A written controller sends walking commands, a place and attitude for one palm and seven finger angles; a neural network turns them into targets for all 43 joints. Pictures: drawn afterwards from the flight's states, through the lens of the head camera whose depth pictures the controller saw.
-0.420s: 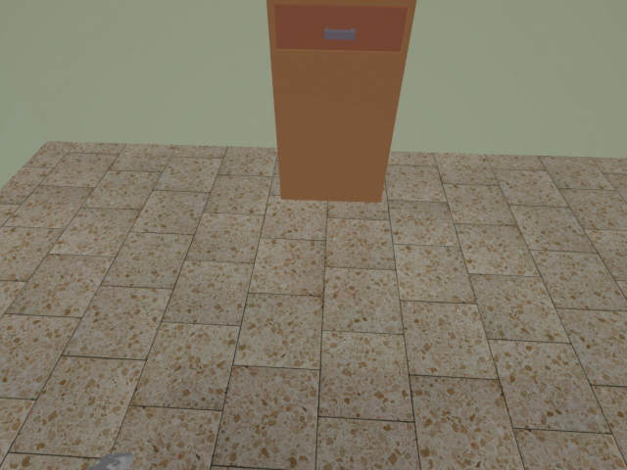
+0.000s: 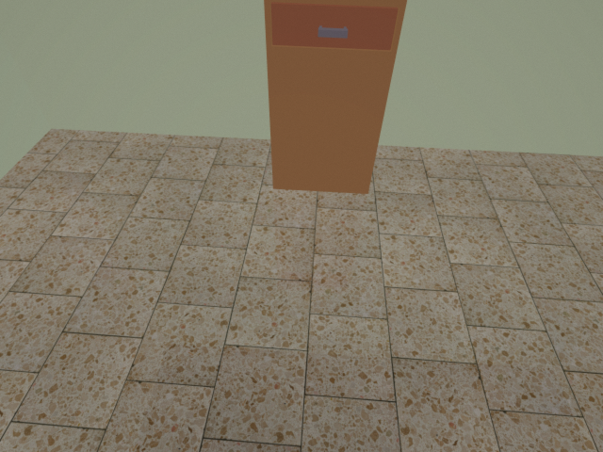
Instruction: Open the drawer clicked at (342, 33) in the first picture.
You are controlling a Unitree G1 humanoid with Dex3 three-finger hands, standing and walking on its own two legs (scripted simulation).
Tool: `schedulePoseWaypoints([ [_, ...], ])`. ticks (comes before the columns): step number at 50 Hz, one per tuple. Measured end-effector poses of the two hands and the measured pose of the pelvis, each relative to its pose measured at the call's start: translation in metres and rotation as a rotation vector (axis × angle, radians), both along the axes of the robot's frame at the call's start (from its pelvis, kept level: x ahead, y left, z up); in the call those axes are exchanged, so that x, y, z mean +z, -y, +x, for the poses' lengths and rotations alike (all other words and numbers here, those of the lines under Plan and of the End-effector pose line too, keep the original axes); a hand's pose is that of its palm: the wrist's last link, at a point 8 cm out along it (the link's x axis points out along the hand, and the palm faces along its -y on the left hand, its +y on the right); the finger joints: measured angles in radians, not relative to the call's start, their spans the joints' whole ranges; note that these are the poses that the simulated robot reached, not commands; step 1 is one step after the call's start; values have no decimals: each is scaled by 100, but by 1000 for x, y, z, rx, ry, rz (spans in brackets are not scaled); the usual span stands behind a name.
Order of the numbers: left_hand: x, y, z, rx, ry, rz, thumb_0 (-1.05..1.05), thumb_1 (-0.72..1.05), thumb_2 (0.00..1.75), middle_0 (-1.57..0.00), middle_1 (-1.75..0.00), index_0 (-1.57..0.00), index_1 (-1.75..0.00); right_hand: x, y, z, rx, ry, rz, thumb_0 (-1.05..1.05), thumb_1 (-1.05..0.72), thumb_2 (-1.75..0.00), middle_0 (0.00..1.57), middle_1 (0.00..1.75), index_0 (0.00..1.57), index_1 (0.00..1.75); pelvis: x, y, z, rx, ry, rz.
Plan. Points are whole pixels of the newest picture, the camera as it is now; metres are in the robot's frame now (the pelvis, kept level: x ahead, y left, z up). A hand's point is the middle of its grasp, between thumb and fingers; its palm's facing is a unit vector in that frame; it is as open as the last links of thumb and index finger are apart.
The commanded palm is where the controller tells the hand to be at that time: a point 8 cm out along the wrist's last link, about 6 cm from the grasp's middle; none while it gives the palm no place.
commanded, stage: stand and wait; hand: left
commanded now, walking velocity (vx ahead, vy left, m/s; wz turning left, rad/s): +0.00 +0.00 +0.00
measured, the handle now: (332, 30) +1.45 -0.02 +0.02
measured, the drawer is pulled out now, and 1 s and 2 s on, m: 0.00 0.00 0.00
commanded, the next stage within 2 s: look at it before walking up in 0.40 s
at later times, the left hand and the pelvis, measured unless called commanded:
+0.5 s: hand out of the picture +0.07 +0.25 -0.16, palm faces -0.03 -0.95 -0.32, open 7.4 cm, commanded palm none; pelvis +0.00 +0.01 +0.00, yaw +0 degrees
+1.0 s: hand out of the picture +0.08 +0.25 -0.15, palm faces -0.03 -0.94 -0.33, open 7.4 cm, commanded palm none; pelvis +0.01 +0.01 +0.00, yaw -1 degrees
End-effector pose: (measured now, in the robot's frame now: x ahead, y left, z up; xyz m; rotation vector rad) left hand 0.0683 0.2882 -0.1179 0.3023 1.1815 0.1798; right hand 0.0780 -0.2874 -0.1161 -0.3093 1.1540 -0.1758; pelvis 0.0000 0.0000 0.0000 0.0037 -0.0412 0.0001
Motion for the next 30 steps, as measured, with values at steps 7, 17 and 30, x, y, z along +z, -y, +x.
schedulePoseWaypoints([
  [7, -2, -7, -17, 16, -51, 8, 0, 90, 89, -20, -30, -20, -30, -2, 3, -19, -20, -55, -8, 1, -90, -90, 21, 30, 20, 30, 1, -2, -2, -1, -2, -2],
  [17, -3, -9, -15, 13, -56, 6, 0, 90, 89, -20, -30, -20, -30, -1, 0, -24, -31, -74, -7, 1, -90, -90, 21, 30, 20, 30, 2, -5, -1, -3, -4, -2],
  [30, -1, -9, 3, -2, -31, -1, 0, 90, 89, -20, -30, -20, -30, 1, -5, -8, -26, -45, -2, 1, -90, -90, 21, 30, 20, 30, 3, -8, 4, -6, -8, -1],
])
